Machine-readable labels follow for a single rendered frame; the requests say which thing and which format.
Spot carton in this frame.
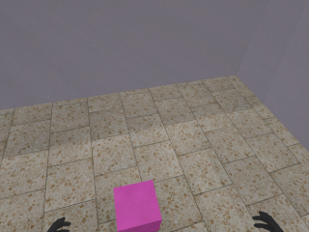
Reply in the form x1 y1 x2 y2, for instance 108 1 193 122
113 180 162 232

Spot robot left hand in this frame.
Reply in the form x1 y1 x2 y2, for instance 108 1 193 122
47 217 71 232

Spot robot right hand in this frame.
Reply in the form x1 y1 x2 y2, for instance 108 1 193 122
253 211 284 232

